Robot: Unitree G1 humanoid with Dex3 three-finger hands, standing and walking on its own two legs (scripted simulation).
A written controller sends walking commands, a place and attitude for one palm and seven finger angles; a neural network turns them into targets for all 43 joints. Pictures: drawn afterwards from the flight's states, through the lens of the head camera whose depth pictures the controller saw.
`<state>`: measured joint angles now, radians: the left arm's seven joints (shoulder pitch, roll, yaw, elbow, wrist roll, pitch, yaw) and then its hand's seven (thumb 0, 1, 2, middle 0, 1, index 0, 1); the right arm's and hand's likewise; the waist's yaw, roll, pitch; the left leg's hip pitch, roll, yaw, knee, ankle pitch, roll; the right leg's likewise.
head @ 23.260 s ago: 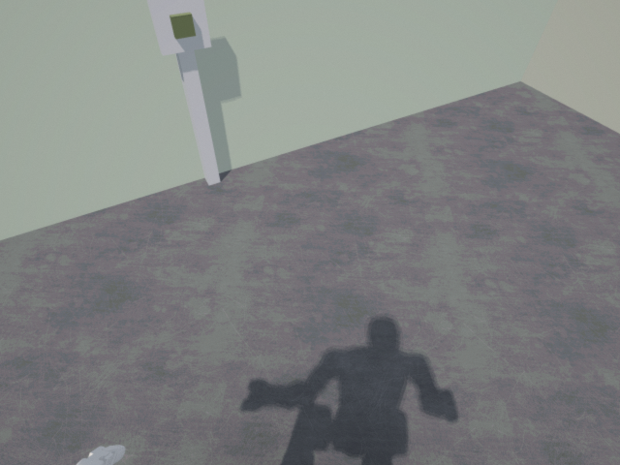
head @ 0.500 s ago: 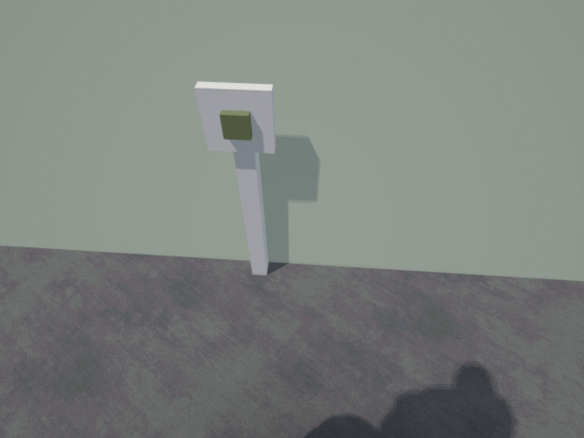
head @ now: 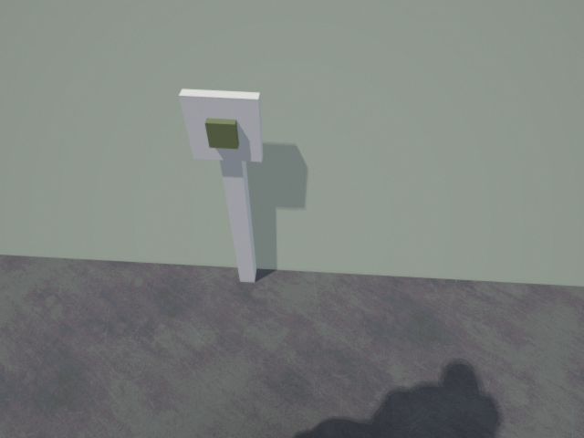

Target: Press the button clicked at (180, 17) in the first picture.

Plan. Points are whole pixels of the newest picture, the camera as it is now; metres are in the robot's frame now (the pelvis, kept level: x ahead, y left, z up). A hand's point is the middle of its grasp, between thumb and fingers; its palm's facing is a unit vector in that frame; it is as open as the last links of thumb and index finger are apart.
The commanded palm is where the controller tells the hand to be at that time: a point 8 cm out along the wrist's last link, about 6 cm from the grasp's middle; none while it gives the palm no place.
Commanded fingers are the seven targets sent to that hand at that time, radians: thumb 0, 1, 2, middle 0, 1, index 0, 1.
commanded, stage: stand and wait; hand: left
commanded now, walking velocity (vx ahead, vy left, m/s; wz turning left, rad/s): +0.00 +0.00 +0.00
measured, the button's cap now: (222, 133) +0.77 +0.21 -0.03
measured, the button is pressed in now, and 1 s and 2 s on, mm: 0 0 0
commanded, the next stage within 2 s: none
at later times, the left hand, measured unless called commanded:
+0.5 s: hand out of the picture +0.00 +0.16 -0.18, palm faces +0.03 -0.98 -0.19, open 7.4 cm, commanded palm none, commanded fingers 0.00 0.90 0.90 -0.20 -0.30 -0.20 -0.30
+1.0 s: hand out of the picture +0.04 +0.18 -0.17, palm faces +0.02 -0.97 -0.23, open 7.4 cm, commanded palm none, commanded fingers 0.00 0.90 0.90 -0.20 -0.30 -0.20 -0.30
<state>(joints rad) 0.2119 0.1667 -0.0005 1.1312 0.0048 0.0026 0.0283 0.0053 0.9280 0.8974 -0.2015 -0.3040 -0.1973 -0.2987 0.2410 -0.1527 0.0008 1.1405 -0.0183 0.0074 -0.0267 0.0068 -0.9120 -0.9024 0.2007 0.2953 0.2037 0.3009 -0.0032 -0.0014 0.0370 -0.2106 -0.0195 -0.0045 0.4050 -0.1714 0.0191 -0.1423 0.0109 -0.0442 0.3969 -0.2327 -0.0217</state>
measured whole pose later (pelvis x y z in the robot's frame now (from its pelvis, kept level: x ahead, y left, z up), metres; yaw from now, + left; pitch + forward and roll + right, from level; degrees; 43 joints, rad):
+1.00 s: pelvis +0.02 -0.01 +0.00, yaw +0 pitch -2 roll +0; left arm 0.23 0.19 0.01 1.14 0.00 -0.01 0.03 0.00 0.91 0.90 -0.20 -0.30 -0.20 -0.30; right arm 0.22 -0.19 -0.01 1.16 -0.01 0.00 -0.03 0.01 -0.91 -0.90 0.20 0.30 0.20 0.30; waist 0.00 0.00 0.06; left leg -0.16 0.00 0.00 0.38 -0.19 0.00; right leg -0.09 0.03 -0.04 0.36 -0.25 -0.04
